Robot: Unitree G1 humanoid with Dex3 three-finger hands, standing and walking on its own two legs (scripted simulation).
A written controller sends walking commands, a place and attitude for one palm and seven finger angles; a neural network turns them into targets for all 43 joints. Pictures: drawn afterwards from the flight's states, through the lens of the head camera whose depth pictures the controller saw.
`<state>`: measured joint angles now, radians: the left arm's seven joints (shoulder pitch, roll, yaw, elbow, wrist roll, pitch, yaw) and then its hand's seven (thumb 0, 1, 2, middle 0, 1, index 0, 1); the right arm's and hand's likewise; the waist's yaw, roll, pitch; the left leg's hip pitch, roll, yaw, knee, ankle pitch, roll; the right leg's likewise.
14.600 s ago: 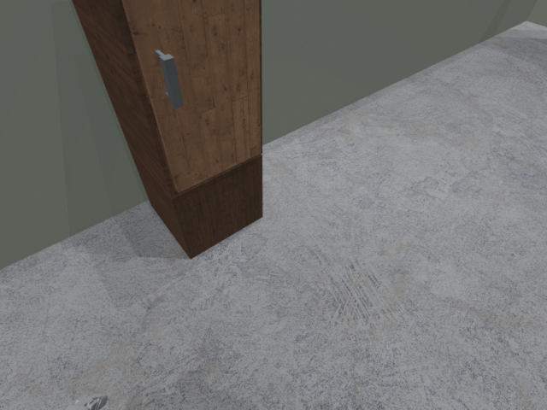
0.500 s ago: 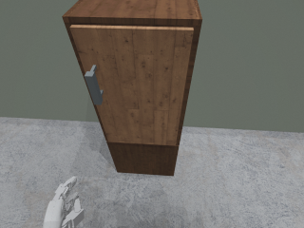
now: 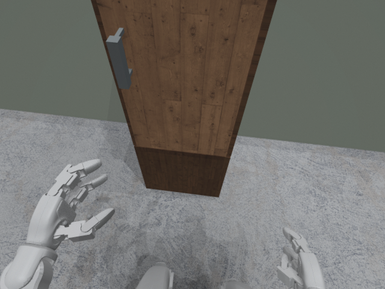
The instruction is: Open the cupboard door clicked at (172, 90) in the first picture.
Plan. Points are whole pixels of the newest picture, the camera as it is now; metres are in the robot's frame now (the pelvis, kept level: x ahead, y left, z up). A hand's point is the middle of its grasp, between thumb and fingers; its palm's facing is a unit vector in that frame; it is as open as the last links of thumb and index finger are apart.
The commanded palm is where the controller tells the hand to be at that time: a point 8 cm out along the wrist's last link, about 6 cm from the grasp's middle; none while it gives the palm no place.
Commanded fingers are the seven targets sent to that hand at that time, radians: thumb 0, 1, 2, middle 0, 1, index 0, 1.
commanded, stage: raise the hand with hooked fingers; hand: left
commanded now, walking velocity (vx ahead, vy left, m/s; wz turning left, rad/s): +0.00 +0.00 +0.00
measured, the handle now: (122, 59) +0.59 +0.23 +0.13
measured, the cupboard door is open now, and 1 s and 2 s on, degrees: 0 0 0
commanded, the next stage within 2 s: move the hooked fingers beside the handle in 1.44 s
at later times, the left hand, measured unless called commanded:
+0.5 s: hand (56, 182) +0.27 +0.26 +0.11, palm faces +0.00 -1.00 -0.06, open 13.0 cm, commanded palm +0.24 +0.31 +0.12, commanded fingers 0.00 -0.48 0.31 -0.30 -1.18 -0.30 -1.18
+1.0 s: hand (27, 138) +0.31 +0.31 +0.16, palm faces +0.01 -1.00 -0.05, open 14.0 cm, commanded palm +0.28 +0.35 +0.16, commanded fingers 0.00 -0.50 0.30 -0.30 -1.20 -0.30 -1.20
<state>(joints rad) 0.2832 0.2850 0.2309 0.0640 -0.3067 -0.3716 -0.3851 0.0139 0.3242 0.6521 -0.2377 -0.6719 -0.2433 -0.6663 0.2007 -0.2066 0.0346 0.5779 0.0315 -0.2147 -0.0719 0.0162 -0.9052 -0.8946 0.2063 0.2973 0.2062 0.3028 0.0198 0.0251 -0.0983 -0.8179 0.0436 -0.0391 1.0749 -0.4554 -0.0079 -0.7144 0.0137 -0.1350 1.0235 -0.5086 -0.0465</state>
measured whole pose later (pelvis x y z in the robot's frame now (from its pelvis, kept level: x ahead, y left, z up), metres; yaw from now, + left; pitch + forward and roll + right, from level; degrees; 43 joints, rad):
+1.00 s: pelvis +0.02 +0.03 +0.05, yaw -1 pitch +4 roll -2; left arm -0.10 0.46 0.44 0.37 -0.34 -0.13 -0.51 -0.01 -0.50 0.30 -0.30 -1.20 -0.30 -1.20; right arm 0.27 -0.27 0.06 0.59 0.05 -0.21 -0.10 0.02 -0.90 -0.89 0.21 0.30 0.21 0.30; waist 0.01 0.03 -0.05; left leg -0.46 0.01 0.02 0.72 -0.33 0.04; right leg -0.37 -0.01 -0.08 0.66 -0.36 0.00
